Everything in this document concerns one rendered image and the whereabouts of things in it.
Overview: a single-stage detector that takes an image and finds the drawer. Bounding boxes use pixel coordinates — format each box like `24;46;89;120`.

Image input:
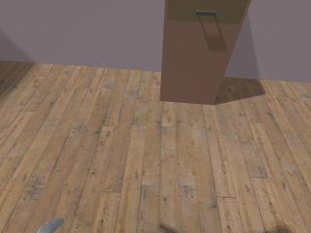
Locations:
168;0;247;24

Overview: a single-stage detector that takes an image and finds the handle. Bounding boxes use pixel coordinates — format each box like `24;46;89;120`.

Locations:
195;9;217;17

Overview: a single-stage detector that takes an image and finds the left robot hand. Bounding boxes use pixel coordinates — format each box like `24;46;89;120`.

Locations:
37;217;65;233

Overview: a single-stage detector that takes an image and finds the cabinet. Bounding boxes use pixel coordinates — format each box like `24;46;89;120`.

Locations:
159;0;252;106

